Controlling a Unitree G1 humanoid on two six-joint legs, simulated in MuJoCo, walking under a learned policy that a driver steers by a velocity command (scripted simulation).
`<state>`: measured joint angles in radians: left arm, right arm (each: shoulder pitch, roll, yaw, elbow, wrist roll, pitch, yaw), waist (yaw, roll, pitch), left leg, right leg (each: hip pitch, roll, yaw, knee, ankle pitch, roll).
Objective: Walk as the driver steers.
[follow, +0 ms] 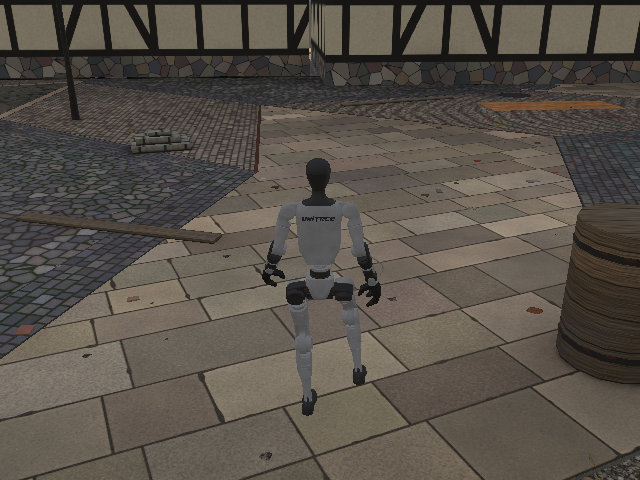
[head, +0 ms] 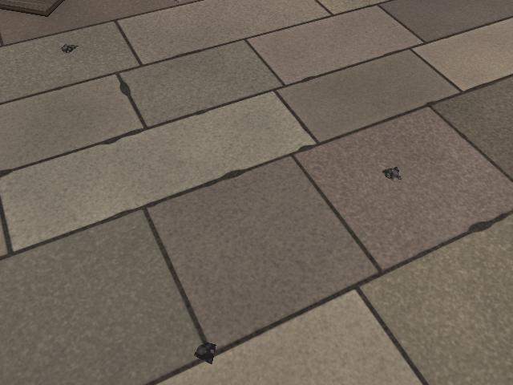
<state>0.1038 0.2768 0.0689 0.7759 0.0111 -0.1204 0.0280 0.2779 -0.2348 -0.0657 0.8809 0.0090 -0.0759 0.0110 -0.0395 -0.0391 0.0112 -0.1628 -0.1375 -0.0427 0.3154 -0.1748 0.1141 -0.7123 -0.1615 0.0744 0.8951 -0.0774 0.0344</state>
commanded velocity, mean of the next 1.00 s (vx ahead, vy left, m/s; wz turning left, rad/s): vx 0.50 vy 0.00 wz -0.03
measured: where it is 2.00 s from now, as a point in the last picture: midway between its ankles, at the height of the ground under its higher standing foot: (296, 225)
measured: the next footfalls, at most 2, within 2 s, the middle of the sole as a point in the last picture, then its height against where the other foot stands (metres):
right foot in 0.22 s outside the picture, level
left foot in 0.76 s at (213, 347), level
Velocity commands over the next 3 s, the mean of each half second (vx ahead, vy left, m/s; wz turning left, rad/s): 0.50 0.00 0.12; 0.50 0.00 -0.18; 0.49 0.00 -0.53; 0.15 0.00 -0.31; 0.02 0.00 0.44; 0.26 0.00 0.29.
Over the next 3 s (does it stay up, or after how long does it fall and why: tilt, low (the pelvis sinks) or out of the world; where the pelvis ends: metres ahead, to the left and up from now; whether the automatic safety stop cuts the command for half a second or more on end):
stays up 1.08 -0.15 -0.01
